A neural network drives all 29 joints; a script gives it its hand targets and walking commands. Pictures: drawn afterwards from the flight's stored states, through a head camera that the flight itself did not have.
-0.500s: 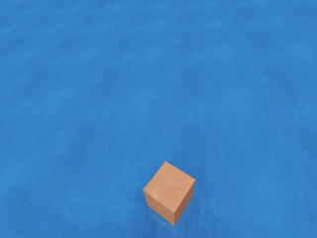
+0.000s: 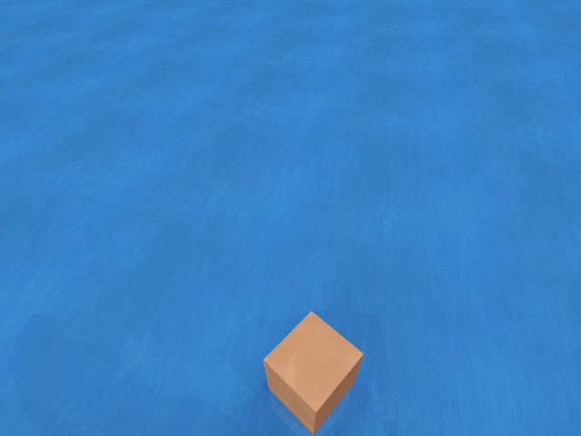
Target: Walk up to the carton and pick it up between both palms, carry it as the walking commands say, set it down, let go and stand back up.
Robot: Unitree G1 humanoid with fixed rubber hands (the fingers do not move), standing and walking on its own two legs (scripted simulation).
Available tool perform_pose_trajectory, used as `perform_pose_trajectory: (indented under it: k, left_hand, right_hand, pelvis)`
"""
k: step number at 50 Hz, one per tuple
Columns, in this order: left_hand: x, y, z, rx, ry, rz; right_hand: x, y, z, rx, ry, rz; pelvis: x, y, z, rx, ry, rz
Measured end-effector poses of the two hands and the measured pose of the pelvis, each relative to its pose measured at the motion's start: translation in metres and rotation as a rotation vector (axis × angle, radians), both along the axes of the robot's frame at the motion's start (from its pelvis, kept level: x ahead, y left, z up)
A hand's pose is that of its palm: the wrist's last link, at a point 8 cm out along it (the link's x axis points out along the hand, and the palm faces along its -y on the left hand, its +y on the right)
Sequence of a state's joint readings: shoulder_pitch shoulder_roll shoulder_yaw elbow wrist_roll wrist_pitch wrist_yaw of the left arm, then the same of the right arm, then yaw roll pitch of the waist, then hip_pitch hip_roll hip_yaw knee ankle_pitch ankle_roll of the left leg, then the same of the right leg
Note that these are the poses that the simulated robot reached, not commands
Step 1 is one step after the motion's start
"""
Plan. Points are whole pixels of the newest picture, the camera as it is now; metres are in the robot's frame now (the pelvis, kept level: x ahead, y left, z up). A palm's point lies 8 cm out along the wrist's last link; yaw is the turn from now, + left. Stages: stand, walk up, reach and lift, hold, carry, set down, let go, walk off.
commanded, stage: walk up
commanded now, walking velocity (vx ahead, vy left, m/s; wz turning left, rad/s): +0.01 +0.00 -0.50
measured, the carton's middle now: (312, 372) +0.46 -0.03 -0.65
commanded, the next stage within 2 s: none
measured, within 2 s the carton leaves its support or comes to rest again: neither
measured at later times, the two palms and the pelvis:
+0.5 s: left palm out of the picture +0.12 +0.33 -0.13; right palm out of the picture -0.08 -0.14 -0.15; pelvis -0.02 +0.09 -0.01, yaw -19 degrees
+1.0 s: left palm (47, 427) +0.19 +0.42 -0.16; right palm out of the picture +0.05 -0.09 -0.13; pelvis +0.08 +0.18 -0.02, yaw -30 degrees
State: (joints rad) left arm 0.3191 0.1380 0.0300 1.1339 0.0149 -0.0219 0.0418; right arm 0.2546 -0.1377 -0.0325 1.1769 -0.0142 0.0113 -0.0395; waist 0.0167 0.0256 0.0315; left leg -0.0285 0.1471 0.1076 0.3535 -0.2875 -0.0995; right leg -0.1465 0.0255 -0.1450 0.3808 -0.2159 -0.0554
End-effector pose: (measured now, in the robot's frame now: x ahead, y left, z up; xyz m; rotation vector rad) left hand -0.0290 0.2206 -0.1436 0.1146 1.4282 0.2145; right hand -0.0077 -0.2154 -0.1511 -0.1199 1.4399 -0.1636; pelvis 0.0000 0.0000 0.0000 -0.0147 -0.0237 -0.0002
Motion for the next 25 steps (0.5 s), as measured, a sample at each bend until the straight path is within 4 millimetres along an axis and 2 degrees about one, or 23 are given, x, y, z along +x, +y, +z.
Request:
perform_pose_trajectory:
  k: [5, 9, 12, 15, 18, 22, 25]
  left_hand:
    - [-0.003, 0.011, -0.003, -0.001, 0.015, -0.017]
    - [0.0, 0.037, -0.004, 0.022, 0.015, -0.059]
    - [0.012, 0.062, -0.01, 0.029, 0.013, -0.098]
    - [0.037, 0.085, -0.019, 0.034, -0.022, -0.156]
    - [0.071, 0.099, -0.011, 0.066, -0.058, -0.255]
    - [0.117, 0.108, 0.007, 0.092, -0.128, -0.348]
    - [0.149, 0.105, 0.016, 0.101, -0.185, -0.397]
  right_hand:
    - [0.002, -0.009, -0.002, -0.055, -0.04, -0.048]
    - [0.014, -0.007, 0.005, -0.101, -0.129, -0.073]
    - [0.017, 0.003, 0.013, -0.124, -0.198, -0.099]
    - [0.0, 0.017, 0.014, -0.143, -0.214, -0.128]
    - [-0.027, 0.031, 0.013, -0.127, -0.19, -0.175]
    - [-0.056, 0.056, 0.006, -0.093, -0.166, -0.276]
    - [-0.076, 0.079, -0.003, -0.051, -0.135, -0.344]
  pelvis:
    - [-0.009, 0.009, -0.006, 0.003, 0.021, -0.07]
    - [-0.02, 0.026, -0.008, 0.001, 0.029, -0.13]
    - [-0.027, 0.041, -0.01, -0.009, 0.031, -0.159]
    - [-0.033, 0.056, -0.016, 0.001, 0.025, -0.195]
    - [-0.032, 0.071, -0.014, 0.011, 0.013, -0.242]
    - [-0.024, 0.083, -0.009, 0.021, 0.024, -0.297]
    - [-0.018, 0.088, -0.009, 0.037, 0.034, -0.335]
